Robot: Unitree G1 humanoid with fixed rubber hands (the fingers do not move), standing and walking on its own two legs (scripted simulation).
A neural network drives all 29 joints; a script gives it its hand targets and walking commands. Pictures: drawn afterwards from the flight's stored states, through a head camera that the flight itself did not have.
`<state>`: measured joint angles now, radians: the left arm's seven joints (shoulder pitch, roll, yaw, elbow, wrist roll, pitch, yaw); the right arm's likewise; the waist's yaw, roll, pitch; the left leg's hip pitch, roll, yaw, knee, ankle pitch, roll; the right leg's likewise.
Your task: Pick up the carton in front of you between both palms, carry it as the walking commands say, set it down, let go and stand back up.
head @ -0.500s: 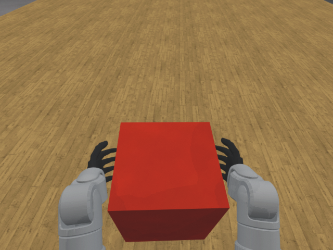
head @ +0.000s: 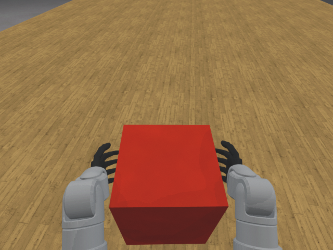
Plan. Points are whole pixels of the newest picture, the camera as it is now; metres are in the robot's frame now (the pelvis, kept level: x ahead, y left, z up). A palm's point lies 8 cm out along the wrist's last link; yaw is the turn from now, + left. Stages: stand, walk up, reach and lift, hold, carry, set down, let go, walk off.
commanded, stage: carry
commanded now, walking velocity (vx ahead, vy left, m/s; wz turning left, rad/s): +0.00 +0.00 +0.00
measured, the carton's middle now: (166, 187) +0.28 +0.00 +0.02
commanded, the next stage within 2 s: hold in 1.72 s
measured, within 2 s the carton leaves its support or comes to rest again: neither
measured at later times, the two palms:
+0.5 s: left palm (109, 165) +0.32 +0.15 +0.06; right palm (226, 168) +0.31 -0.15 +0.06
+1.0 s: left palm (111, 175) +0.30 +0.14 +0.04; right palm (227, 177) +0.29 -0.15 +0.04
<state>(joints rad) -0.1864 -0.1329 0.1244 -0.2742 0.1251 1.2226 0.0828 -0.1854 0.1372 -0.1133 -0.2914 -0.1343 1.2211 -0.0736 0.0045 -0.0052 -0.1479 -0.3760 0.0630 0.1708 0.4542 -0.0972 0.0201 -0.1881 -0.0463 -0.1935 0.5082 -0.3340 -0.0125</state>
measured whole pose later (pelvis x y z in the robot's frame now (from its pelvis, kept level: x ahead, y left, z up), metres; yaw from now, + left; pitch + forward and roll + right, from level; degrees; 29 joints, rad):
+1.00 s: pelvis +0.00 +0.01 +0.00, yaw -3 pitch +1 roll +0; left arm -0.28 -0.16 0.23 0.28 0.28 0.69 0.02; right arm -0.29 0.16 -0.24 0.28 -0.28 0.67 0.00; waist 0.00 0.00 -0.10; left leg -0.39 0.08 0.20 0.52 -0.15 0.03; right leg -0.20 -0.05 -0.16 0.55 -0.36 -0.01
